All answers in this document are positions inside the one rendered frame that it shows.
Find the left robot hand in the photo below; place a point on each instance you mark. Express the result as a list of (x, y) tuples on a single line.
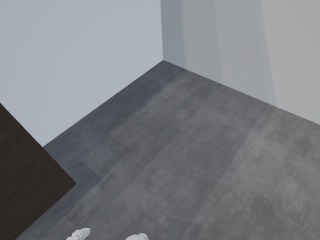
[(80, 234)]

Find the drawer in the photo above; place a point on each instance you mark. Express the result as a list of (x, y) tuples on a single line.
[(5, 127)]

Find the cabinet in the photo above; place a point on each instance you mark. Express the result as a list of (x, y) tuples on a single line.
[(31, 181)]

